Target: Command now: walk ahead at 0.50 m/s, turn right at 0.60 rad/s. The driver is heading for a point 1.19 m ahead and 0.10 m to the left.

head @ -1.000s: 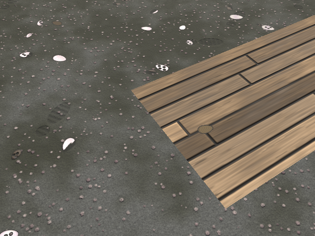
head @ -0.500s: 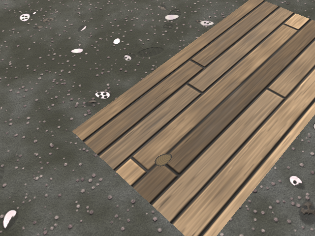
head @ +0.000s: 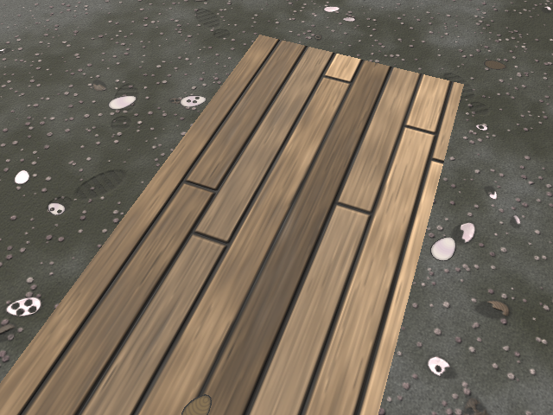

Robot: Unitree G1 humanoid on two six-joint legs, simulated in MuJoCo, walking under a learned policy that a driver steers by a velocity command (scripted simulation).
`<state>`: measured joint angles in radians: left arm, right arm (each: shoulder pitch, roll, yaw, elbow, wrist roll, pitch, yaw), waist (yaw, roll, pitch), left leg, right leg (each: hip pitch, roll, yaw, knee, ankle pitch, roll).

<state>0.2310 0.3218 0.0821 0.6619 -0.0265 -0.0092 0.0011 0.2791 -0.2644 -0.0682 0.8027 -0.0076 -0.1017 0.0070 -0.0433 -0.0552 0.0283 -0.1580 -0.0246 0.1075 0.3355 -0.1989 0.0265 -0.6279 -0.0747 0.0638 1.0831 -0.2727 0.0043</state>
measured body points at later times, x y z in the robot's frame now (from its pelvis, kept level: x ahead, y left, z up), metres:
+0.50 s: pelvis +0.27 -0.07 +0.00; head +0.30 -0.08 +0.45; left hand +0.40 +0.19 -0.11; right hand +0.37 -0.37 -0.11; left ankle +0.34 +0.09 -0.67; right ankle +0.27 -0.16 -0.74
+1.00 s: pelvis +0.56 -0.03 +0.00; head +0.59 -0.03 +0.45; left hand +0.72 +0.22 -0.12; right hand +0.59 -0.32 -0.12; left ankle +0.59 +0.05 -0.74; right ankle +0.56 -0.20 -0.67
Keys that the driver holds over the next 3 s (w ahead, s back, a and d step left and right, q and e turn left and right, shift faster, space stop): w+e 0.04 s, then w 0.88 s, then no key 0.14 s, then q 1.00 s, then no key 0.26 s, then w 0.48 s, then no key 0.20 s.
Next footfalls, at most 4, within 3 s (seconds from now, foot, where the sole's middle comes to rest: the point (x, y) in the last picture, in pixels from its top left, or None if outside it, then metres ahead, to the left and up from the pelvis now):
0.28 right None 0.31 -0.16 -0.78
0.78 left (254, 354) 0.63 0.04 -0.78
1.24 right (340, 291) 0.81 -0.20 -0.78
1.64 left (249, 319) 0.73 0.05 -0.78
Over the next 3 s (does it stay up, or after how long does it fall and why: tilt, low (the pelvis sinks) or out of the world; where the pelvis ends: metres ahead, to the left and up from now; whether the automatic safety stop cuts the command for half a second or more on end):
stays up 0.91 -0.01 -0.01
